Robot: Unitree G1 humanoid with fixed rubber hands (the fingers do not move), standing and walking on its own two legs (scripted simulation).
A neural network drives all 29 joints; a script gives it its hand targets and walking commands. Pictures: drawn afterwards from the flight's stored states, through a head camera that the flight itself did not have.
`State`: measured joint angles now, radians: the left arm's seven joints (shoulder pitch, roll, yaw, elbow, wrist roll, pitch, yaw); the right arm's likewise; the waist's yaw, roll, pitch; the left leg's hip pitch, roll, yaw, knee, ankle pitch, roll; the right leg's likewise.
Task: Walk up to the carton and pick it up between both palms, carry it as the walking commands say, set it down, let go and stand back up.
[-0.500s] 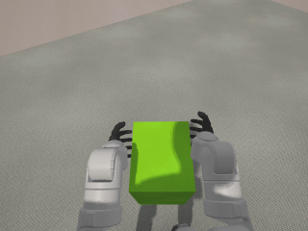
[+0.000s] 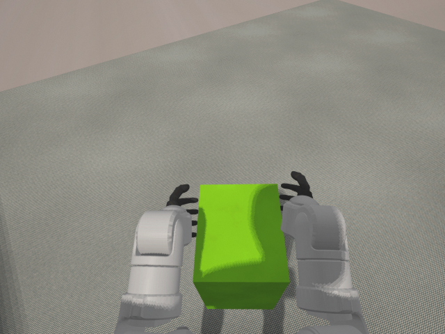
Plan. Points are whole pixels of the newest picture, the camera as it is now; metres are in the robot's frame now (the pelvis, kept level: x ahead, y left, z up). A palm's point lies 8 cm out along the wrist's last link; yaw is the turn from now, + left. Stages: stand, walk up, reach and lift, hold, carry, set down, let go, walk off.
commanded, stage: carry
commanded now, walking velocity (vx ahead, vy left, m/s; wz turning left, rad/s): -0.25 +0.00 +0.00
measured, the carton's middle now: (239, 251) +0.30 -0.03 -0.03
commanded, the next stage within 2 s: none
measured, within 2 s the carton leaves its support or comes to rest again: neither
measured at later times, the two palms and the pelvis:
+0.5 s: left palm out of the picture +0.10 +0.16 +0.10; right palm out of the picture +0.11 -0.06 +0.10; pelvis -0.24 +0.04 +0.01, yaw -2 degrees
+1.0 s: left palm out of the picture -0.15 +0.17 +0.08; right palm out of the picture -0.11 -0.04 +0.11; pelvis -0.46 +0.05 +0.01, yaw +0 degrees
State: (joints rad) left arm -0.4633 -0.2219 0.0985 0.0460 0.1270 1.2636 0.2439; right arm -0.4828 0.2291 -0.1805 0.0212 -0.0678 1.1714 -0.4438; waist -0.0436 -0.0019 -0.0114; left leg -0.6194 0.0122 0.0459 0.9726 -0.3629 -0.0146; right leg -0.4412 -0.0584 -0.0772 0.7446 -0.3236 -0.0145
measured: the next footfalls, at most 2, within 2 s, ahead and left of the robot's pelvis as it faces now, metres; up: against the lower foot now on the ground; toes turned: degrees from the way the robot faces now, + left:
left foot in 0.14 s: -0.05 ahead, +0.14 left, +0.00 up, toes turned +3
right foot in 0.56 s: -0.31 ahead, -0.09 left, +0.00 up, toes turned -5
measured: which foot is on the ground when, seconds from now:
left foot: up 0.00-0.12, down 0.14-0.62, up 0.64-0.88, down 0.90-1.00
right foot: down 0.00-0.14, up 0.16-0.54, down 0.56-0.94, up 0.96-1.00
